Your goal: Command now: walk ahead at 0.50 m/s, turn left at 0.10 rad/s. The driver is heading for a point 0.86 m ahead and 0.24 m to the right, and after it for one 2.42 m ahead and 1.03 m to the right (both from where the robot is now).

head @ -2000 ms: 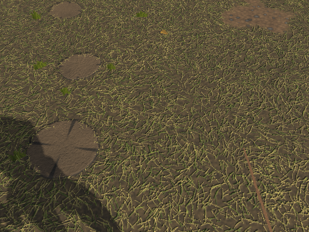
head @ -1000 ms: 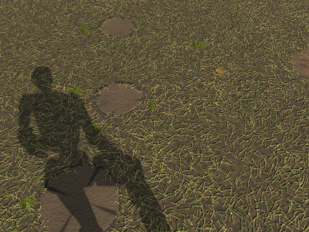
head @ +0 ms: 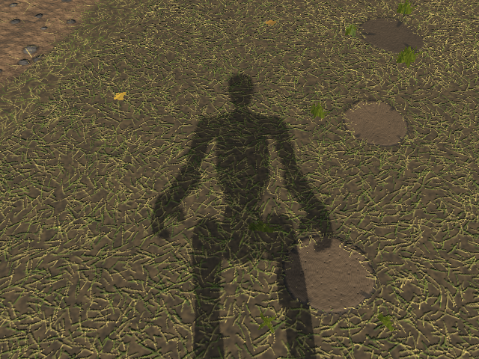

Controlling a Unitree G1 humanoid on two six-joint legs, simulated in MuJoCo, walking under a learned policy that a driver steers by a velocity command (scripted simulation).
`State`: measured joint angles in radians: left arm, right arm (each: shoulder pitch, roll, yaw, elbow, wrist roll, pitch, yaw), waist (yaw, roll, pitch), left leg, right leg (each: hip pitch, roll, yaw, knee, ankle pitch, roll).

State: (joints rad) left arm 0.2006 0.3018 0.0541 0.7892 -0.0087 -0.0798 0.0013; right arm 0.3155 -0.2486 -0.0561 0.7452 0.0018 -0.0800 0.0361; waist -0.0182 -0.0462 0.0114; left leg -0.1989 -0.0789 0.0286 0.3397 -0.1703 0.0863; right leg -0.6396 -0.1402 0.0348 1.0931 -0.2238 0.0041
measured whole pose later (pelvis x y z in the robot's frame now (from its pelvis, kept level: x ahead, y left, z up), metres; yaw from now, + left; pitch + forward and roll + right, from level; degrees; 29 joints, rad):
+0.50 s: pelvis +0.27 -0.07 -0.01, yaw +0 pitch +2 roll +0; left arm 0.25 0.26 0.04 0.79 0.01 -0.09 -0.04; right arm 0.27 -0.29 -0.05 0.80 0.02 -0.07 0.00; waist 0.01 0.03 0.02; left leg -0.51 0.07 -0.04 1.15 -0.32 0.03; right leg -0.30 0.05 -0.06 0.42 -0.15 -0.07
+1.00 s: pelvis +0.54 -0.01 -0.01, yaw -4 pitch +2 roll +0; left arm 0.33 0.29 0.05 0.88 -0.03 -0.07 0.00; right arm 0.15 -0.25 -0.05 0.77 0.00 -0.10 0.02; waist 0.02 -0.04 0.02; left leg -0.36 0.00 0.08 0.50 -0.17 0.04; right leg -0.39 -0.03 0.05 1.15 -0.39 -0.03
